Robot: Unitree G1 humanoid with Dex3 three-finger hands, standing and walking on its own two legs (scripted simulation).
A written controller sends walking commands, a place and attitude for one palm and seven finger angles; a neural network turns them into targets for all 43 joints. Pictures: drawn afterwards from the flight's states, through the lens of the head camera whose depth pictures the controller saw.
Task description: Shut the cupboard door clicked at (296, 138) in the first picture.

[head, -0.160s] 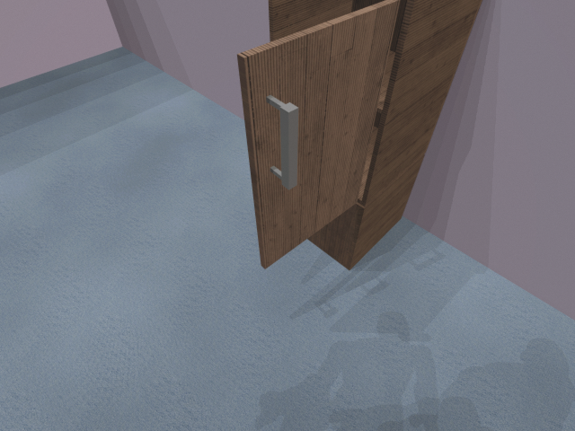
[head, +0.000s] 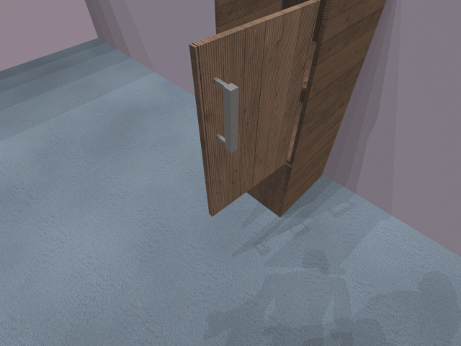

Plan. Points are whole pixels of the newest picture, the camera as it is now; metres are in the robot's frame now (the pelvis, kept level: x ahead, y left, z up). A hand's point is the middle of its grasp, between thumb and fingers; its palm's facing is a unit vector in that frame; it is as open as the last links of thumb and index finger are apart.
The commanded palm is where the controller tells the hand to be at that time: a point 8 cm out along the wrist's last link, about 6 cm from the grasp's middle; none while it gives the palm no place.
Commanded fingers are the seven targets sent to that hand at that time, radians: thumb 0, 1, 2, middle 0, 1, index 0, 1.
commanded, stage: stand and wait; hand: left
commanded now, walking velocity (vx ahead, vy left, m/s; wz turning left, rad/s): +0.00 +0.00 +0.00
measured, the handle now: (225, 116) +0.58 +0.05 +0.07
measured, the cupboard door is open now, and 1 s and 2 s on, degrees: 86 86 86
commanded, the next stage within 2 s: look at it before walking up in 0.12 s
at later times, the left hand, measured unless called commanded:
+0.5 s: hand out of the picture +0.07 +0.22 -0.16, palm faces -0.01 -0.96 -0.30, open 7.4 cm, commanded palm none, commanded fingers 0.00 0.90 0.90 -0.20 -0.30 -0.20 -0.30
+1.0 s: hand out of the picture +0.08 +0.21 -0.17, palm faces -0.05 -0.96 -0.28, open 7.4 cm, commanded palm none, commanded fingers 0.00 0.90 0.90 -0.20 -0.30 -0.20 -0.30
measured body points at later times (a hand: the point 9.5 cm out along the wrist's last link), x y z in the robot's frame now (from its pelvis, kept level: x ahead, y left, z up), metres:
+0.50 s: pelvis +0.01 +0.00 +0.00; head +0.03 -0.01 +0.45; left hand +0.07 +0.27 -0.14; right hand +0.06 -0.28 -0.15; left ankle -0.01 +0.11 -0.75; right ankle +0.01 -0.10 -0.75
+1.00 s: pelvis +0.01 +0.00 +0.00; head +0.03 -0.01 +0.44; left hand +0.08 +0.26 -0.15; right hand +0.06 -0.26 -0.16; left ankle -0.01 +0.11 -0.75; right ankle +0.01 -0.10 -0.75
